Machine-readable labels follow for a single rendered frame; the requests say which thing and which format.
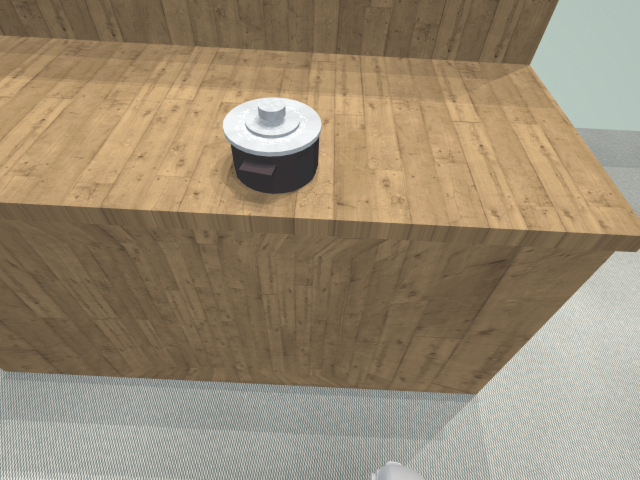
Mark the pot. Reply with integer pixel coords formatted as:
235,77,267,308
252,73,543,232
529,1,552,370
231,137,319,194

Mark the table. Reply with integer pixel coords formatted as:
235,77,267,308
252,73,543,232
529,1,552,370
0,0,640,394

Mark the knob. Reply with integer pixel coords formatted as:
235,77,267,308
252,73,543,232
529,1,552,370
258,97,286,121

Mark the lid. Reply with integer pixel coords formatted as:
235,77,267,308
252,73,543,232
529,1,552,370
223,98,322,157

